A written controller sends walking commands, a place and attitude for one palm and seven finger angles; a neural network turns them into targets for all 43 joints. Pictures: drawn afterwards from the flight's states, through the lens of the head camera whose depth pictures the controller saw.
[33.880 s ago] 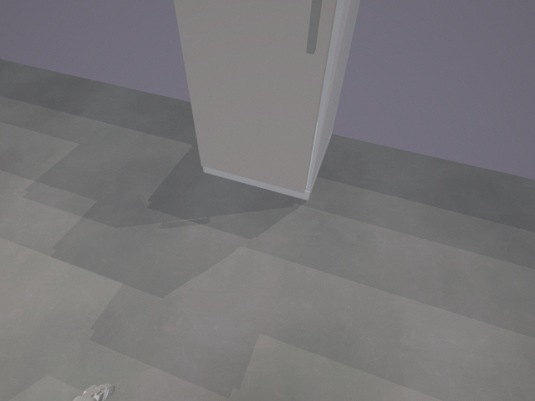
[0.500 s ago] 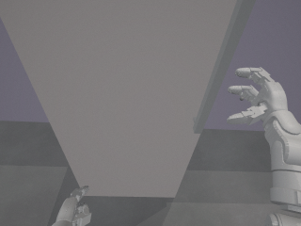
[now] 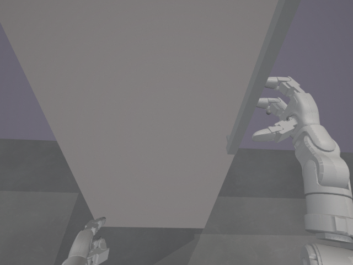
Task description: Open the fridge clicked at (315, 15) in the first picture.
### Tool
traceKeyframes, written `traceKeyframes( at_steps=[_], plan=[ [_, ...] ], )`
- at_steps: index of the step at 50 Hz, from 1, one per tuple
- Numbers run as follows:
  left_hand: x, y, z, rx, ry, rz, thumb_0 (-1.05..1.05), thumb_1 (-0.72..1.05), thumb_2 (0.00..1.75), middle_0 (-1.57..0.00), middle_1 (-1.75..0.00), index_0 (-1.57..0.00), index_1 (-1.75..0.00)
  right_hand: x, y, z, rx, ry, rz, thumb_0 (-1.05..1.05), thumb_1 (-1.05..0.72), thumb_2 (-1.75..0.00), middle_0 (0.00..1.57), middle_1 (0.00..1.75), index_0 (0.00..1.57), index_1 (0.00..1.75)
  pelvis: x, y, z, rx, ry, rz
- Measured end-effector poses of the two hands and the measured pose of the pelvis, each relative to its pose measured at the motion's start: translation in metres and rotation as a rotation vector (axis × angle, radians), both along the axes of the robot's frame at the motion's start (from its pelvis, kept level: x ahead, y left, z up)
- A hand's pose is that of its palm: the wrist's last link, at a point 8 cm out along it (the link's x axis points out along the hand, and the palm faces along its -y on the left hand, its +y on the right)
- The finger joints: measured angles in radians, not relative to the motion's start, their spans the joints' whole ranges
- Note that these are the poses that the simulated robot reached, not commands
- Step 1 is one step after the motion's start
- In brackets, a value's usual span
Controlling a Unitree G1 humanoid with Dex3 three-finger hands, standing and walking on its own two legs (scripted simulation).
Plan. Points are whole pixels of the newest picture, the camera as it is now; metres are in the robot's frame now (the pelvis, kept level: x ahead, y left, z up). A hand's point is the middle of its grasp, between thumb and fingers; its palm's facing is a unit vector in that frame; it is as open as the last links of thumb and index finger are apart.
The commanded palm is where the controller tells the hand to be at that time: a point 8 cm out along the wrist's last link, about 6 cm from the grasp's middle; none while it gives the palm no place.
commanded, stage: feel for the door with the fingertips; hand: right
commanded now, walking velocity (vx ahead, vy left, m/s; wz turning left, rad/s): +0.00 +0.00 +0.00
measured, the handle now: (252, 84) +0.45 -0.13 +0.23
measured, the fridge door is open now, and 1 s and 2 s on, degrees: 0 0 0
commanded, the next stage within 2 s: slide the fingers in behind the handle in 0.34 s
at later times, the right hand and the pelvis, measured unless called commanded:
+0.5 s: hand (264, 108) +0.40 -0.16 +0.20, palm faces -0.04 +1.00 -0.02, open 14.0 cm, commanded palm +0.37 -0.21 +0.20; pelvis +0.00 -0.01 +0.00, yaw +1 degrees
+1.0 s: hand (265, 115) +0.37 -0.15 +0.20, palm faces -0.02 +1.00 -0.03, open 14.0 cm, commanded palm +0.35 -0.20 +0.20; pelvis +0.00 -0.01 +0.00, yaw +0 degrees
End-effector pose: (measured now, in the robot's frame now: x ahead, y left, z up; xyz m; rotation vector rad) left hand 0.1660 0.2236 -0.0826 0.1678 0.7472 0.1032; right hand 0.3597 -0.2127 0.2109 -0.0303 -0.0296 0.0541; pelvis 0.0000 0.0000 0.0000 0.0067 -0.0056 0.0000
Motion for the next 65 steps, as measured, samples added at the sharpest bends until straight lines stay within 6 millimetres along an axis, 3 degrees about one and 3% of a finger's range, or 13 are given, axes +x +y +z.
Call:
traceKeyframes(
  at_steps=[6,13,19,25,36,49,65],
  plan=[
    [-0.011,0.006,-0.003,0.006,0.028,0.025,0.01,0.91,0.9,-0.2,-0.3,-0.2,-0.3,0.002,-0.002,-0.011,0.004,0.013,-0.028,-0.01,0.5,-0.3,0.3,1.2,0.3,1.2,0.002,-0.001,0.0,-0.001,0.002,0.01],
    [-0.018,0.01,-0.005,0.027,0.053,0.038,0.01,0.91,0.9,-0.2,-0.3,-0.2,-0.3,0.008,-0.009,-0.006,-0.008,-0.014,-0.047,-0.01,0.5,-0.3,0.3,1.2,0.3,1.2,0.001,-0.001,0.0,0.001,0.001,0.005],
    [-0.018,0.009,-0.006,0.023,0.049,0.043,0.01,0.91,0.9,-0.2,-0.3,-0.2,-0.3,0.016,-0.002,0.001,-0.007,-0.02,-0.008,-0.01,0.5,-0.3,0.3,1.2,0.3,1.2,0.003,-0.004,0.0,0.003,0.007,0.004],
    [-0.017,0.004,-0.006,0.008,0.044,0.046,0.01,0.91,0.9,-0.2,-0.3,-0.2,-0.3,0.021,0.001,-0.007,0.011,0.015,-0.014,-0.01,0.5,-0.3,0.3,1.2,0.3,1.2,0.004,-0.006,0.0,0.001,0.014,0.015],
    [-0.008,-0.001,-0.002,0.005,0.029,0.024,0.01,0.91,0.9,-0.2,-0.3,-0.2,-0.3,0.001,-0.009,-0.005,-0.01,-0.033,-0.032,-0.01,0.5,-0.3,0.3,1.2,0.3,1.2,0.006,-0.007,0.001,0.005,-0.001,0.011],
    [0.012,-0.014,0.006,-0.001,-0.021,-0.023,0.01,0.91,0.9,-0.2,-0.3,-0.2,-0.3,-0.007,0.007,-0.006,0.004,-0.012,-0.029,-0.01,0.5,-0.3,0.3,1.2,0.3,1.21,0.001,-0.008,0.0,0.003,-0.011,-0.003],
    [0.002,-0.014,-0.002,-0.004,0.022,-0.029,0.01,0.91,0.9,-0.2,-0.3,-0.2,-0.3,-0.01,0.011,-0.006,-0.002,-0.018,-0.047,-0.01,0.5,-0.3,0.3,1.2,0.26,1.22,0.0,-0.007,0.0,0.002,-0.016,-0.01]
  ],
)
